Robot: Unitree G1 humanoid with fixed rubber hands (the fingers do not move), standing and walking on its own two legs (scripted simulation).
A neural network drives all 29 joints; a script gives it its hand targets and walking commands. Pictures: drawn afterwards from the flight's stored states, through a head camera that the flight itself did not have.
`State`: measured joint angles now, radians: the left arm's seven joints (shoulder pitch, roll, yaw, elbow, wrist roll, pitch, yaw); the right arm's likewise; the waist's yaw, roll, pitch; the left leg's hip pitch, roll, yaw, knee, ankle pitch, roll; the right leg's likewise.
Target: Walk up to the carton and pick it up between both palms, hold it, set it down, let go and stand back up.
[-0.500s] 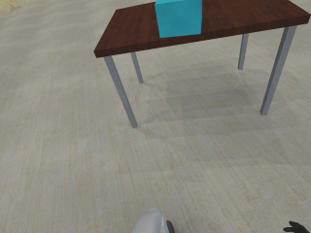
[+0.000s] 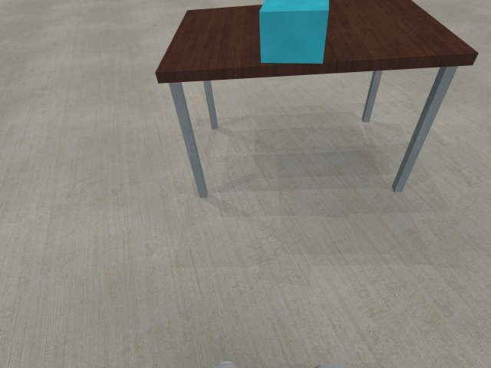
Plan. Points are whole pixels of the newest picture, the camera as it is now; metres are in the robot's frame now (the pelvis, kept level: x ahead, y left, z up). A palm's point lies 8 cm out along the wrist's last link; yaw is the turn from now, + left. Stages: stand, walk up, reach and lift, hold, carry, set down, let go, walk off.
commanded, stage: walk up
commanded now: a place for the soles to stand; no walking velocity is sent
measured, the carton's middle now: (294, 26) +1.22 -0.17 +0.08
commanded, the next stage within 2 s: none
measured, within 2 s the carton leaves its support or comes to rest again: neither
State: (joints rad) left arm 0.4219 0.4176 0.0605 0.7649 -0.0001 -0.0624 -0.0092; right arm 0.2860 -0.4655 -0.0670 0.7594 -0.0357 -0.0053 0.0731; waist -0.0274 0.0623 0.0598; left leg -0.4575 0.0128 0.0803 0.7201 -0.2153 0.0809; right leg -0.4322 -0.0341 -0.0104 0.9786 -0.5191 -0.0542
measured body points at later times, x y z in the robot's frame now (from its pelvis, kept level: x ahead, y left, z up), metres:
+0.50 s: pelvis -0.02 +0.10 +0.01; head -0.02 +0.13 +0.45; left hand +0.08 +0.42 -0.11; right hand +0.00 -0.23 -0.07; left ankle +0.01 +0.17 -0.71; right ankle +0.01 -0.08 -0.65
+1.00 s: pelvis -0.01 +0.10 +0.02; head +0.00 +0.12 +0.47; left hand +0.12 +0.41 -0.09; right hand +0.00 -0.24 -0.06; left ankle +0.01 +0.17 -0.71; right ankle +0.04 -0.06 -0.65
